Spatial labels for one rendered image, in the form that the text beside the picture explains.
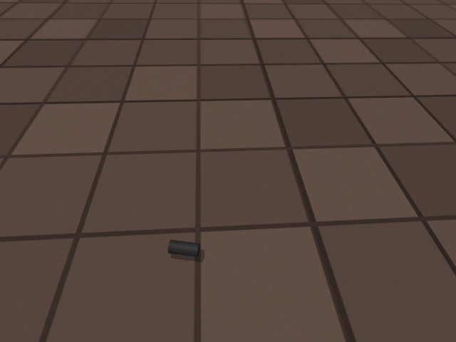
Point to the can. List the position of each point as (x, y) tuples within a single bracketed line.
[(184, 248)]

